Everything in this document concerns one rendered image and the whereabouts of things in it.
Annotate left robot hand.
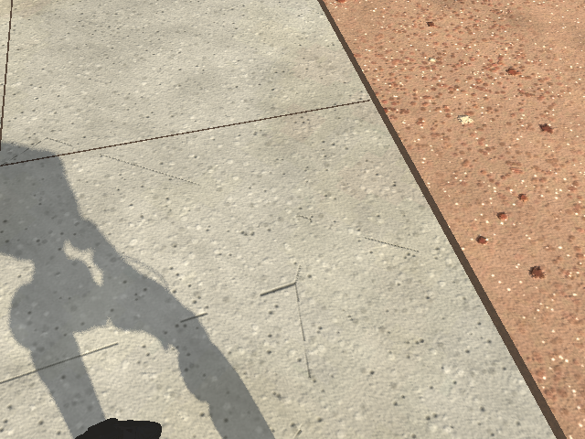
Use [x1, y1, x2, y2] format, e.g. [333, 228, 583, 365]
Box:
[75, 418, 162, 439]

